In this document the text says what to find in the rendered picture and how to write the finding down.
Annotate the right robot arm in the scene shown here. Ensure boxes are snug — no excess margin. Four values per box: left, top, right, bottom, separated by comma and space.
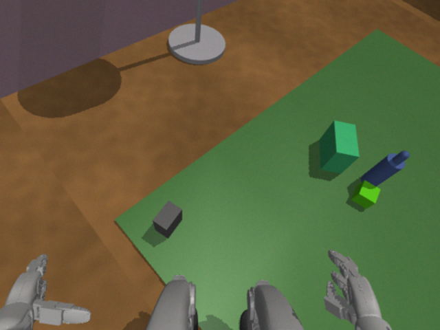
355, 316, 392, 330

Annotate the floor lamp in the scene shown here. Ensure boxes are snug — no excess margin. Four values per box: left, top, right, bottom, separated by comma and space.
168, 0, 226, 65

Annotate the left robot arm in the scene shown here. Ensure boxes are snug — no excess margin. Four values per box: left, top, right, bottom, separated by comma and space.
0, 302, 34, 330

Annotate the right robot hand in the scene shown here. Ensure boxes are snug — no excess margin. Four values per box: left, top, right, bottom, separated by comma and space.
324, 250, 382, 325

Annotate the left robot hand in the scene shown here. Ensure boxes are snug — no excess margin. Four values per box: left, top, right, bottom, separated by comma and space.
4, 254, 91, 325

